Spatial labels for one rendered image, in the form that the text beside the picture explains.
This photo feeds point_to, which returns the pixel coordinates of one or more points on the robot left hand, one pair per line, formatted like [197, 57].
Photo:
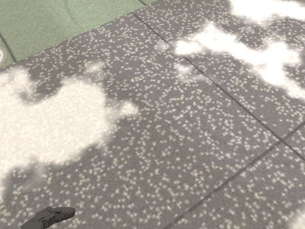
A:
[48, 216]

